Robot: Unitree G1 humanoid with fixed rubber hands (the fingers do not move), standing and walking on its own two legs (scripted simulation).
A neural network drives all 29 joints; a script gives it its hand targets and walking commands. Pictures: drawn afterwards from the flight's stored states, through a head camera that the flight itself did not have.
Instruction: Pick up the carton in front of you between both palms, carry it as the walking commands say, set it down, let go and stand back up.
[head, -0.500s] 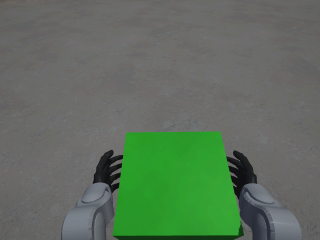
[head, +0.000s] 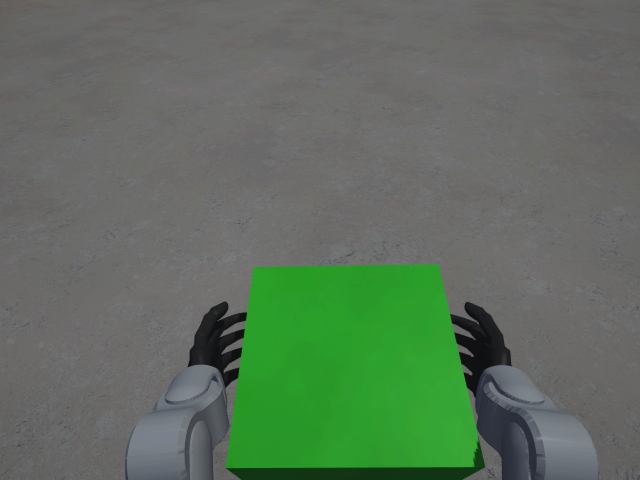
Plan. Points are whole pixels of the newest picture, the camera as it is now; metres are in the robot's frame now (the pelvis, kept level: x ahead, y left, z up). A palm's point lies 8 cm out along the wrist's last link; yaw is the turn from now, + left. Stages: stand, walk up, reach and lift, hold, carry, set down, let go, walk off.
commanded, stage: carry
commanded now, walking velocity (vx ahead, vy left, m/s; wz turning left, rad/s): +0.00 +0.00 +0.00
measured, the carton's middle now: (346, 391) +0.24 +0.00 +0.02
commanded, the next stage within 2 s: hold in 0.98 s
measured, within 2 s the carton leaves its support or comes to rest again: neither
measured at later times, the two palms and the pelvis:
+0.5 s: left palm (209, 395) +0.22 +0.15 +0.07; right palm (484, 395) +0.21 -0.15 +0.07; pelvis -0.04 +0.00 +0.00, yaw +0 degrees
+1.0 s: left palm (220, 382) +0.25 +0.15 +0.04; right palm (469, 383) +0.24 -0.14 +0.04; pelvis -0.05 +0.00 +0.00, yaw +0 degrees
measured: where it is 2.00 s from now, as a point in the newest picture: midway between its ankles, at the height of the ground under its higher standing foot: outside the picture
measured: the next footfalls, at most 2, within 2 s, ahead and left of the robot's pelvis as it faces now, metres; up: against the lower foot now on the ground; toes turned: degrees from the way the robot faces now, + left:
none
